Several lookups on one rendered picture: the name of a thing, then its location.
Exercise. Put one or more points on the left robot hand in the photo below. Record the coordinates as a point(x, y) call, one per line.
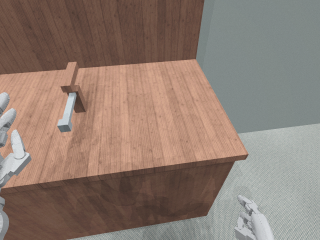
point(15, 162)

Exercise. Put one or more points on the tap lever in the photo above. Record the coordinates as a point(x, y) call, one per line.
point(65, 124)

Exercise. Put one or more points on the right robot hand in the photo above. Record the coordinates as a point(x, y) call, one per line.
point(258, 227)

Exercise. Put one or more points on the counter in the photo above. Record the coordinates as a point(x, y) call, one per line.
point(150, 141)

